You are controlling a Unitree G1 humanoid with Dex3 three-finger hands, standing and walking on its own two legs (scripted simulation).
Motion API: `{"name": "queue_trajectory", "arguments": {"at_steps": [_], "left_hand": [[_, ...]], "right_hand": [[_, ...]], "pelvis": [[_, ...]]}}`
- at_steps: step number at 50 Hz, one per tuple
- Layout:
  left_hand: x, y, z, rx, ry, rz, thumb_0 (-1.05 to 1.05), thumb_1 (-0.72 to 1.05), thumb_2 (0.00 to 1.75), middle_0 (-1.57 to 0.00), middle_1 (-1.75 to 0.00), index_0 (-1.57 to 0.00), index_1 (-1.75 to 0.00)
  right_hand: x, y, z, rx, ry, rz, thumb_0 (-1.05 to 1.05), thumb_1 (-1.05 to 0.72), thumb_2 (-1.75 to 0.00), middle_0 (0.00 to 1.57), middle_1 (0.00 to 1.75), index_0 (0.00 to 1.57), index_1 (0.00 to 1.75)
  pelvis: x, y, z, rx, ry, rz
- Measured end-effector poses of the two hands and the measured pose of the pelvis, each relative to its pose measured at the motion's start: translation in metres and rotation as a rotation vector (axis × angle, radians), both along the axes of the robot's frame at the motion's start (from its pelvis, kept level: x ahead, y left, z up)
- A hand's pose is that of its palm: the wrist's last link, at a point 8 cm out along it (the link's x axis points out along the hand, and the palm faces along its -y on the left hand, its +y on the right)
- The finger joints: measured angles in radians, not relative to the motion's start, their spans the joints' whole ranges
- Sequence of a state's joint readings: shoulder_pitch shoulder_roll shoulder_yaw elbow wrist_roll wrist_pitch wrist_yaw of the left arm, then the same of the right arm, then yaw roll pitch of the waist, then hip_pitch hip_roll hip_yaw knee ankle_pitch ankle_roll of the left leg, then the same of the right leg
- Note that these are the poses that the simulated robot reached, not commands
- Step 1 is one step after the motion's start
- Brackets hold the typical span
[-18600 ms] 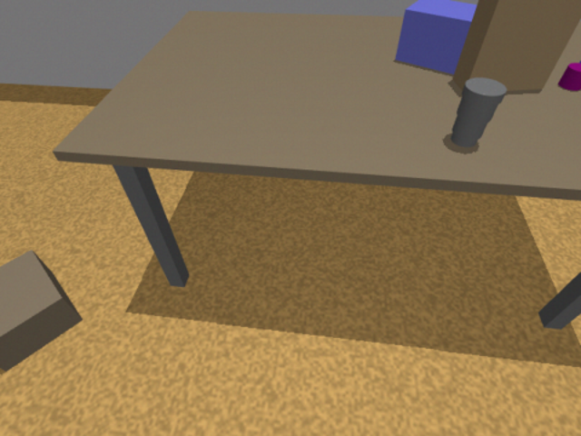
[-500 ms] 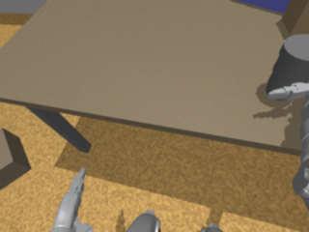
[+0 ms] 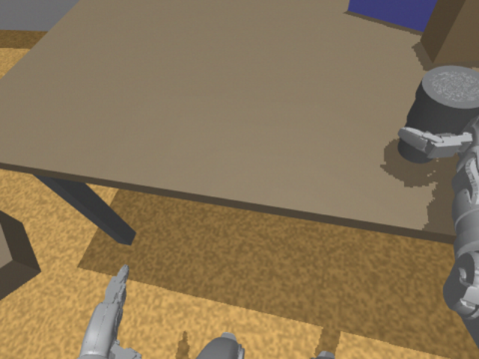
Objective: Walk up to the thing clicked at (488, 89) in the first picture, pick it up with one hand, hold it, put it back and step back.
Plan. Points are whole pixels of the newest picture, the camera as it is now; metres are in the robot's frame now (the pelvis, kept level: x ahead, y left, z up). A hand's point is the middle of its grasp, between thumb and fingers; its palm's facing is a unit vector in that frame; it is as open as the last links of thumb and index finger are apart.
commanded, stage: settle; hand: right
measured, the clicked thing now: (433, 121) +0.51 -0.22 +0.09
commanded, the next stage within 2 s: lift in 0.98 s
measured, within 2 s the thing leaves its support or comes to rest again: leaves its support in 0.22 s
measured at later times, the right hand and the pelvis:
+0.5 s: hand (451, 101) +0.51 -0.22 +0.14, palm faces +0.21 +0.98 +0.00, open 10.6 cm; pelvis +0.00 +0.00 +0.01, yaw +0 degrees
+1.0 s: hand (460, 83) +0.51 -0.22 +0.16, palm faces +0.20 +0.98 +0.00, open 10.6 cm; pelvis +0.01 +0.00 +0.03, yaw +0 degrees
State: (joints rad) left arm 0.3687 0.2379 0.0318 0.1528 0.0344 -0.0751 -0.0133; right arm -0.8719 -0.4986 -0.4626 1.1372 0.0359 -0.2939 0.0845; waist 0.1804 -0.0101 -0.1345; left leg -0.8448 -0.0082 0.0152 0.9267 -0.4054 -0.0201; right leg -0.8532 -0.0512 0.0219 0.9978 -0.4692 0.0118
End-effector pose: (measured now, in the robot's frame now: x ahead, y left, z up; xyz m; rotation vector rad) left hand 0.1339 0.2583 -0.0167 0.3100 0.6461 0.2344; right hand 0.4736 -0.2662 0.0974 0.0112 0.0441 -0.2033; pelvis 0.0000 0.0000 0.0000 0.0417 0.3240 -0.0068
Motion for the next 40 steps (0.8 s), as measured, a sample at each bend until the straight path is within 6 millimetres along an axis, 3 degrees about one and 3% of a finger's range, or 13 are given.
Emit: {"name": "queue_trajectory", "arguments": {"at_steps": [5, 11, 24, 40], "left_hand": [[-0.002, 0.003, 0.000, 0.009, 0.002, 0.008, -0.01, -0.52, 0.03, -0.06, -0.04, -0.06, -0.04], [-0.001, 0.001, 0.002, 0.001, -0.006, 0.004, -0.01, -0.52, 0.04, -0.06, -0.05, -0.06, -0.04], [-0.001, 0.003, 0.002, -0.016, 0.003, 0.020, -0.01, -0.52, 0.04, -0.06, -0.05, -0.06, -0.04], [0.006, 0.005, 0.004, -0.031, 0.015, 0.028, -0.01, -0.52, 0.05, -0.06, -0.05, -0.06, -0.05]], "right_hand": [[0.000, -0.001, -0.002, 0.007, 0.003, -0.007, 0.01, 0.40, -1.03, 0.72, 0.90, 0.70, 0.93], [-0.002, -0.001, 0.003, 0.000, -0.009, -0.004, 0.01, 0.42, -1.04, 0.72, 0.92, 0.70, 0.94], [0.002, -0.002, 0.038, -0.010, -0.022, -0.005, 0.01, 0.42, -1.04, 0.72, 0.92, 0.70, 0.95], [0.007, -0.001, 0.056, -0.002, -0.018, -0.002, 0.01, 0.42, -1.04, 0.72, 0.92, 0.70, 0.95]], "pelvis": [[-0.001, 0.000, 0.000, -0.001, 0.000, 0.003], [-0.002, 0.001, 0.001, -0.002, -0.007, 0.003], [0.002, 0.000, 0.011, -0.005, -0.036, 0.003], [0.010, 0.001, 0.020, -0.013, -0.058, 0.003]]}}
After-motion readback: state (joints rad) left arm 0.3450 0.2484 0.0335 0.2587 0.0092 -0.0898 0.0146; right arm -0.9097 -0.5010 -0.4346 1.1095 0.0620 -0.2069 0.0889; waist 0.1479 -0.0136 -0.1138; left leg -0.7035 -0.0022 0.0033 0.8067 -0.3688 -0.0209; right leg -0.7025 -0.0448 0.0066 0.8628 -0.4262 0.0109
